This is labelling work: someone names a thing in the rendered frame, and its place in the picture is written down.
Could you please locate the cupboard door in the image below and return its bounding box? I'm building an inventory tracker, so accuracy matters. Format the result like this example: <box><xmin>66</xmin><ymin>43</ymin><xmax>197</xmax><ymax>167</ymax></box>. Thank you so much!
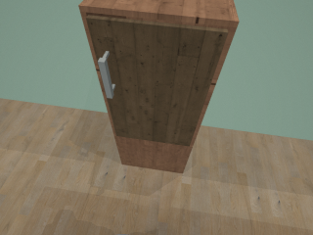
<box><xmin>86</xmin><ymin>15</ymin><xmax>229</xmax><ymax>147</ymax></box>

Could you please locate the handle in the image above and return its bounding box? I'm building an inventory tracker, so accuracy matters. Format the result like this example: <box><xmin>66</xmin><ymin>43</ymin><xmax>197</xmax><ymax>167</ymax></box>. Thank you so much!
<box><xmin>98</xmin><ymin>51</ymin><xmax>115</xmax><ymax>99</ymax></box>

